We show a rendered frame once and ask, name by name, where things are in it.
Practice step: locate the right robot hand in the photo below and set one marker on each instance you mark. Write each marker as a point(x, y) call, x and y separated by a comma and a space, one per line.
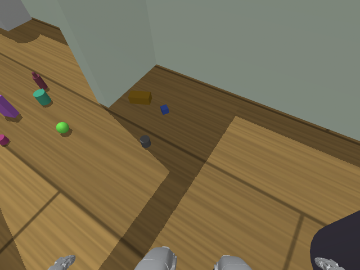
point(326, 264)

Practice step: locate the left robot hand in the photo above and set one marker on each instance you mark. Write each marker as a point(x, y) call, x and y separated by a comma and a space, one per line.
point(63, 263)

